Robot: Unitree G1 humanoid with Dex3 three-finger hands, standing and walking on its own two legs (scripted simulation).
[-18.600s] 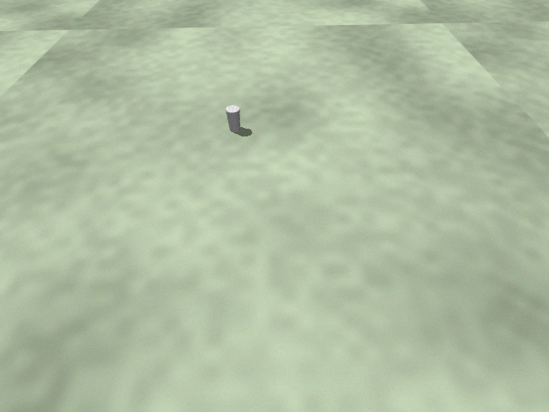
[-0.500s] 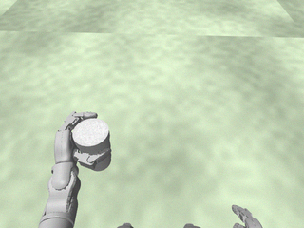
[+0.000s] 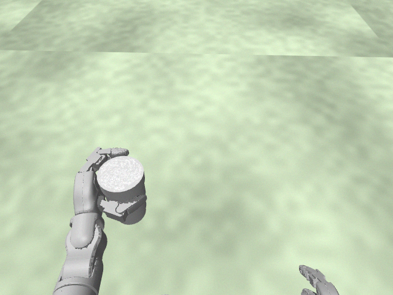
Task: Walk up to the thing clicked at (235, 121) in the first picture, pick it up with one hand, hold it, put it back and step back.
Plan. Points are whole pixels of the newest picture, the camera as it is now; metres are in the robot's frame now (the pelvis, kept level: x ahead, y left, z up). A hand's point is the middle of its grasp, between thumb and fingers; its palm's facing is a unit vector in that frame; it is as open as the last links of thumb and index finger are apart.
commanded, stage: hold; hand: left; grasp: from the side
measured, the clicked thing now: (126, 194) +0.33 +0.17 +0.01
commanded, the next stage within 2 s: none
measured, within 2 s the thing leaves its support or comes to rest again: neither
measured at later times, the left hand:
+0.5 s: hand (119, 184) +0.33 +0.17 +0.05, palm faces +0.16 -0.99 -0.03, open 11.3 cm
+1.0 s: hand (120, 183) +0.33 +0.17 +0.06, palm faces +0.16 -0.99 -0.02, open 11.3 cm
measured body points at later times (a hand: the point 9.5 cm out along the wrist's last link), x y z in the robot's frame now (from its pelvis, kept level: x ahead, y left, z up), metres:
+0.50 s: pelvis +0.00 +0.00 +0.01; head +0.03 +0.01 +0.45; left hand +0.31 +0.22 +0.06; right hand +0.13 -0.24 -0.10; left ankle +0.01 +0.12 -0.70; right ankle +0.01 -0.13 -0.70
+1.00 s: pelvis +0.00 +0.00 +0.01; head +0.03 +0.01 +0.46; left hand +0.31 +0.22 +0.06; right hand +0.13 -0.24 -0.10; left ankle +0.01 +0.12 -0.70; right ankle +0.01 -0.13 -0.70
